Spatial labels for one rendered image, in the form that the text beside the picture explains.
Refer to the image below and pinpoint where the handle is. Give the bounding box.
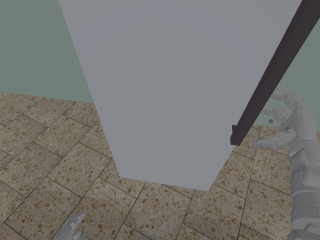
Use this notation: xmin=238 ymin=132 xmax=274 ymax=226
xmin=230 ymin=0 xmax=320 ymax=146

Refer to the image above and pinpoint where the robot right forearm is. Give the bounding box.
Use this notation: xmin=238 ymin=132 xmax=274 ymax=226
xmin=288 ymin=140 xmax=320 ymax=235

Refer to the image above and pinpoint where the left robot hand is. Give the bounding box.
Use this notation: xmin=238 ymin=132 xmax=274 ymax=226
xmin=53 ymin=211 xmax=86 ymax=240

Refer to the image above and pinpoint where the fridge door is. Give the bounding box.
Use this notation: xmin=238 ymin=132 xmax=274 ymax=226
xmin=58 ymin=0 xmax=302 ymax=191

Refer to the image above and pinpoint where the right robot upper arm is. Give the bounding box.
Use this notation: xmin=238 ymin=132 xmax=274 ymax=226
xmin=287 ymin=229 xmax=320 ymax=240

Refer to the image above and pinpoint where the right robot hand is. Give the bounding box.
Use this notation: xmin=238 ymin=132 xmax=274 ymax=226
xmin=253 ymin=89 xmax=317 ymax=151

